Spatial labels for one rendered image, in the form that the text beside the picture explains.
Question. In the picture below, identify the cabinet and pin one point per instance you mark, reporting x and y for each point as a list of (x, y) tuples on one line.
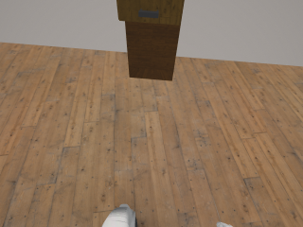
[(151, 49)]

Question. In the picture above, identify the robot left thigh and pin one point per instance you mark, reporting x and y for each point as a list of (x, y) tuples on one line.
[(120, 217)]

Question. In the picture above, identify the handle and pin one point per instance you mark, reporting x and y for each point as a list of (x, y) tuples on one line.
[(148, 13)]

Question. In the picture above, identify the drawer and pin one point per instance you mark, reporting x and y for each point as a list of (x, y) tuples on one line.
[(169, 11)]

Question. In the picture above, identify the robot left shin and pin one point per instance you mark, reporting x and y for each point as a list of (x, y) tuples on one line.
[(124, 205)]

